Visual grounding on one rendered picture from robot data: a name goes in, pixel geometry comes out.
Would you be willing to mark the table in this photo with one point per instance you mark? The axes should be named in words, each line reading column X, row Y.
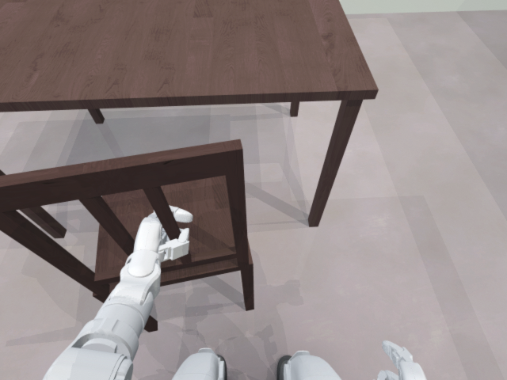
column 91, row 54

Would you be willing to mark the right robot hand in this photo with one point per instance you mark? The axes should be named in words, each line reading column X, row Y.
column 403, row 360

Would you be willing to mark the left robot thigh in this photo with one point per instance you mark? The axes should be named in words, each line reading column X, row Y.
column 201, row 366

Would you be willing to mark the right robot thigh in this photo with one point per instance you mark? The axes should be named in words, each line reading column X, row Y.
column 309, row 367

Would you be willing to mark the robot left upper arm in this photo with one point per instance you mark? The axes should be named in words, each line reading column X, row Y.
column 85, row 364

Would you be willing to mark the left robot hand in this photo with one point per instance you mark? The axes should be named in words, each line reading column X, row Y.
column 151, row 236

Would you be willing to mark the chair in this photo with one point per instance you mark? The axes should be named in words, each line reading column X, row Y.
column 206, row 181

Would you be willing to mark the left robot forearm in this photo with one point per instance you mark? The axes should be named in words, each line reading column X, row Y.
column 124, row 314

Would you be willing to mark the robot thigh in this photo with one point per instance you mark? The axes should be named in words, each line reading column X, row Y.
column 309, row 367
column 201, row 366

